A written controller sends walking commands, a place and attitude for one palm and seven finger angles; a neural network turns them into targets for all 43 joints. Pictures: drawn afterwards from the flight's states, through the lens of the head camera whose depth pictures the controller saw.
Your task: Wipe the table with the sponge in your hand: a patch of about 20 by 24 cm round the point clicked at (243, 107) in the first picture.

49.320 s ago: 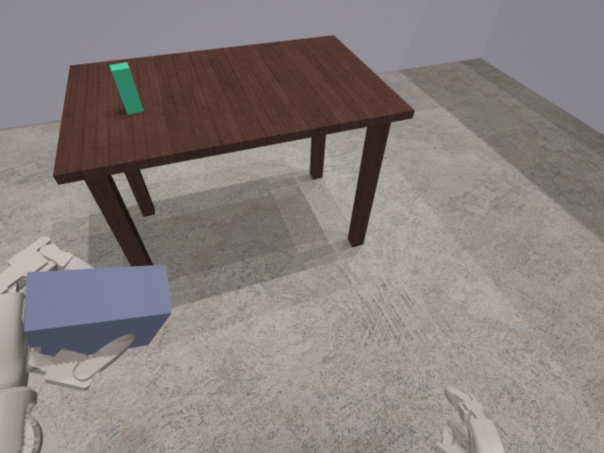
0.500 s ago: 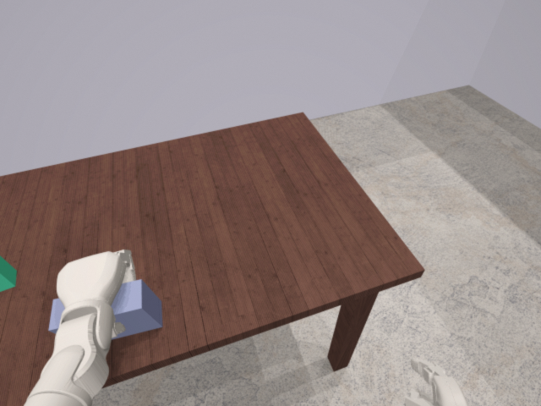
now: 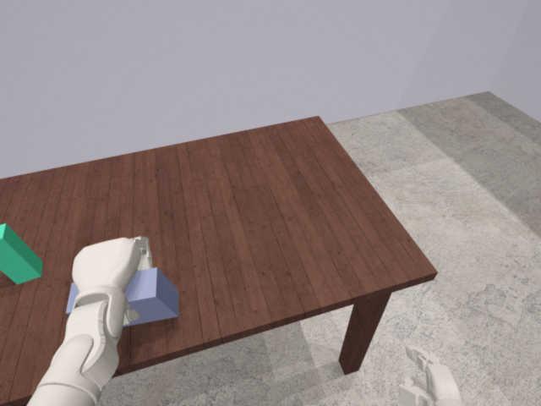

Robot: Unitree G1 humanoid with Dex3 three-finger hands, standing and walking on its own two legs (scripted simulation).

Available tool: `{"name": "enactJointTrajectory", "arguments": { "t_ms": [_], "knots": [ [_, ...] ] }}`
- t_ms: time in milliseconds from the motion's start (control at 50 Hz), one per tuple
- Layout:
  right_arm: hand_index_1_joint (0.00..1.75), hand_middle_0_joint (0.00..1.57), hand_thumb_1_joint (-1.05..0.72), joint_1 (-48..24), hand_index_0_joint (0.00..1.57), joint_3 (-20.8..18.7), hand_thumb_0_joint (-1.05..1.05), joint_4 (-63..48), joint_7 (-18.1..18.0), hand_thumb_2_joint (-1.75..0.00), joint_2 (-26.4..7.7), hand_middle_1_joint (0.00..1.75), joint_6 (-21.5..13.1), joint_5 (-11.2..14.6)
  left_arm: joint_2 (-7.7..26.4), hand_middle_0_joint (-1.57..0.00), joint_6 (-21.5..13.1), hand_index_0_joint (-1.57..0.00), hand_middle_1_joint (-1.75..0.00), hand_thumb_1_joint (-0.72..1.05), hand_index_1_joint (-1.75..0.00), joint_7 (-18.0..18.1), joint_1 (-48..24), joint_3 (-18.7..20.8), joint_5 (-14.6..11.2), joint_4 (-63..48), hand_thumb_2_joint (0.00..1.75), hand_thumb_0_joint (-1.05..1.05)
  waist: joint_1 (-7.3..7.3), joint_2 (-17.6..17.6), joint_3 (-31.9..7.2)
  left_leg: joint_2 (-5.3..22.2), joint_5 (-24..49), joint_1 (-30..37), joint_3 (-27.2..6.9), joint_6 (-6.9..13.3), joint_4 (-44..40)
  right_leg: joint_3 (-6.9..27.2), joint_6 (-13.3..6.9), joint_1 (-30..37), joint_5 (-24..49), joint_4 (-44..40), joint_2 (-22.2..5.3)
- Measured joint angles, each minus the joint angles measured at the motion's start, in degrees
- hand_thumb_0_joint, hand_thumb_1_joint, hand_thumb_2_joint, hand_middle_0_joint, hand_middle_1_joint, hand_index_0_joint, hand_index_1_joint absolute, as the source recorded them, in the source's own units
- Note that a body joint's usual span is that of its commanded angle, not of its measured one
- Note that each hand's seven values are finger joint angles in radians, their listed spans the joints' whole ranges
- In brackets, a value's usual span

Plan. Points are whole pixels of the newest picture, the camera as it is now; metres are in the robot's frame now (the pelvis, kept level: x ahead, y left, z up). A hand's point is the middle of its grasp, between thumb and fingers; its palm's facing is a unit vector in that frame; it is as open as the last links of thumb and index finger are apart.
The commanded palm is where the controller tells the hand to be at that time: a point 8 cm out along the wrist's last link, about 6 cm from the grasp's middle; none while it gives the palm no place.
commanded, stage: lift the sponge slowly off the table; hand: left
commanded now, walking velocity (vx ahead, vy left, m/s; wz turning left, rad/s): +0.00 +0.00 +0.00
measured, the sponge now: (132, 303) +0.27 +0.28 -0.03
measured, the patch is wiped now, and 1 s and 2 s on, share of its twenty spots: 1.00 1.00 1.00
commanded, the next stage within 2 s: bring the sponge back beside the body in 1.40 s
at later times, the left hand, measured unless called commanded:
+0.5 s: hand (122, 270) +0.27 +0.27 +0.07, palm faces +0.00 -0.07 -1.00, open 9.0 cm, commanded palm +0.25 +0.27 +0.13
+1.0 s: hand (106, 257) +0.27 +0.28 +0.10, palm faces -0.01 -0.07 -1.00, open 9.0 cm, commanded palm +0.25 +0.28 +0.17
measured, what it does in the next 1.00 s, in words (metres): stands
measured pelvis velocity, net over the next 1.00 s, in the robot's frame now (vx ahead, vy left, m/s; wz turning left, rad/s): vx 0.00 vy -0.03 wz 0.00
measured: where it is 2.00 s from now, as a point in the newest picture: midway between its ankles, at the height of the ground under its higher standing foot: outside the picture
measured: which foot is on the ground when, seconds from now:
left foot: down 0.00-1.00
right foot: down 0.00-1.00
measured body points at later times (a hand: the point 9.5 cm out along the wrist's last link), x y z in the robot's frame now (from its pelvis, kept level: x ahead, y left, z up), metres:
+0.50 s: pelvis +0.00 -0.01 +0.01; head -0.02 -0.05 +0.45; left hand +0.27 +0.27 +0.12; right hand +0.21 -0.23 -0.09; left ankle +0.02 +0.08 -0.74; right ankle -0.02 -0.09 -0.74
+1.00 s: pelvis +0.00 -0.03 +0.01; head -0.01 -0.06 +0.45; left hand +0.27 +0.28 +0.15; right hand +0.22 -0.25 -0.09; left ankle +0.02 +0.08 -0.74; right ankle -0.02 -0.09 -0.74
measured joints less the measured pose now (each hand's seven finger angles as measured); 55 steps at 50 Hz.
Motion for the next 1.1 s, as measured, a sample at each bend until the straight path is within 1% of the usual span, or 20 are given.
{"name": "enactJointTrajectory", "arguments": {
  "t_ms": [160, 220, 320, 400, 480, 560, 660, 740, 840, 940, 1000, 1100],
  "knots": [
    [0.30, 0.20, -0.90, -0.42, 0.21, 0.89, 0.01, -0.20, 0.44, -0.89, -0.03, 0.30, 0.93, 0.21, -0.08, -0.85, 3.08, -0.92, -1.49, -0.50, -1.49, -1.86, -0.03, -0.59, -0.60, -1.06, 1.01, -0.01, -0.18, 0.18, -0.09, -0.04, 0.81, 2.06, 0.31, -0.07, -1.80, 0.40, -0.06, 1.69, 0.60, -1.16, -0.09],
    [0.30, 0.20, -0.90, -0.59, 0.21, 1.00, 0.01, -0.29, 0.28, -0.89, -0.30, 0.30, 0.92, 0.23, 0.30, -0.85, 3.45, -0.92, -1.49, -0.50, -1.49, -2.84, 0.02, -0.72, -0.78, -1.53, 1.01, -0.01, -0.09, 0.16, 0.41, 0.00, 1.10, 2.79, 0.21, -0.16, -2.33, 0.34, -0.17, 2.42, 0.87, -1.69, -0.04],
    [0.30, 0.20, -0.90, -0.88, 0.21, 0.93, 0.01, -0.14, -0.20, -0.89, -0.75, 0.30, 0.37, 0.15, 1.09, -0.85, 2.62, -0.92, -1.49, -0.50, -1.49, -4.00, -0.52, -0.95, -0.80, -2.35, 1.01, -0.01, 0.29, 0.13, 1.31, 0.11, 1.57, 3.61, -0.06, -0.38, -3.06, 0.13, -0.42, 3.31, 1.31, -2.47, 0.09],
    [0.30, 0.20, -0.91, -1.10, 0.20, 0.85, 0.01, 0.17, -0.40, -0.89, -0.91, 0.30, -0.02, 0.08, 1.56, -0.85, 1.62, -0.92, -1.49, -0.50, -1.49, -4.11, -0.49, -0.60, -0.99, -3.62, 1.01, -0.01, 0.50, 0.36, 1.51, 0.24, 1.84, 4.26, -0.09, -0.57, -3.71, 0.17, -0.60, 3.93, 1.61, -3.12, 0.21],
    [0.30, 0.20, -0.91, -1.38, 0.20, 1.01, 0.01, 0.56, -0.41, -0.89, -0.91, 0.30, 0.01, 0.24, 1.98, -0.85, 2.13, -0.92, -1.49, -0.50, -1.49, -4.38, -1.52, -0.32, -1.25, -3.36, 1.01, -0.01, 0.52, 0.41, 1.43, 0.32, 2.17, 4.74, -0.15, -0.81, -4.45, 0.17, -0.81, 4.28, 1.81, -3.61, 0.30],
    [0.30, 0.20, -0.91, -1.59, 0.20, 1.23, 0.01, 0.58, -0.29, -0.89, -0.94, 0.30, 0.13, 0.33, 2.32, -0.85, 3.31, -0.92, -1.49, -0.50, -1.49, -5.26, -2.05, 0.03, -1.73, -3.56, 1.01, -0.01, 0.40, 0.50, 1.41, 0.47, 2.40, 5.29, -0.15, -1.04, -5.13, 0.23, -1.03, 4.75, 2.02, -4.15, 0.44],
    [0.30, 0.20, -0.91, -1.78, 0.20, 1.44, 0.01, 0.47, -0.33, -0.89, -1.17, 0.30, 0.31, 0.36, 2.91, -0.85, 3.81, -0.92, -1.49, -0.50, -1.49, -6.71, -1.85, 0.26, -2.16, -4.32, 1.01, -0.01, 0.20, 0.59, 1.47, 0.69, 2.41, 6.01, -0.16, -1.30, -5.59, 0.30, -1.30, 5.44, 2.10, -4.64, 0.67],
    [0.30, 0.20, -0.91, -2.04, 0.20, 1.57, 0.01, 0.50, -0.50, -0.89, -1.40, 0.30, 0.37, 0.25, 3.67, -0.85, 3.14, -0.92, -1.49, -0.50, -1.49, -7.76, -1.75, 1.00, -2.59, -4.66, 1.01, -0.01, 0.14, 0.54, 1.78, 0.87, 2.41, 6.55, -0.12, -1.49, -5.88, 0.39, -1.52, 5.92, 2.13, -4.90, 0.85],
    [0.30, 0.20, -0.91, -2.06, 0.20, 1.59, 0.01, 0.59, -0.78, -0.89, -1.58, 0.30, 0.35, 0.23, 5.42, -0.85, 2.15, -0.92, -1.49, -0.50, -1.49, -8.44, -1.75, 2.75, -3.12, -4.83, 1.01, -0.01, 0.21, 0.25, 2.06, 1.14, 2.28, 7.01, -0.11, -1.75, -5.99, 0.46, -1.78, 6.42, 2.15, -5.16, 1.12],
    [0.30, 0.20, -0.91, -2.01, 0.20, 1.44, 0.01, 0.59, -0.94, -0.89, -2.03, 0.30, 0.25, 0.35, 6.93, -0.85, 2.16, -0.92, -1.49, -0.50, -1.49, -9.63, -2.34, 4.24, -3.74, -4.71, 1.01, -0.01, 0.22, 0.28, 2.43, 1.25, 2.23, 7.14, -0.32, -1.86, -5.91, 0.29, -1.91, 6.76, 2.25, -5.46, 1.26],
    [0.30, 0.20, -0.91, -1.88, 0.20, 1.28, 0.01, 0.40, -1.04, -0.89, -2.37, 0.30, 0.08, 0.37, 7.25, -0.85, 2.10, -0.92, -1.49, -0.50, -1.49, -10.56, -2.24, 4.43, -4.19, -5.54, 1.01, -0.01, 0.21, 0.57, 2.60, 1.19, 2.24, 7.15, -0.47, -1.81, -5.85, 0.15, -1.85, 6.92, 2.31, -5.61, 1.22],
    [0.30, 0.20, -0.91, -2.02, 0.20, 1.42, 0.01, 0.35, -1.37, -0.89, -2.46, 0.30, -0.02, 0.39, 7.47, -0.85, 1.04, -0.92, -1.49, -0.50, -1.49, -11.65, -2.54, 4.12, -4.59, -6.13, 1.01, -0.01, 0.20, 0.81, 2.84, 1.02, 2.33, 7.16, -0.53, -1.64, -5.83, 0.08, -1.65, 6.95, 2.34, -5.58, 1.06]
  ]
}}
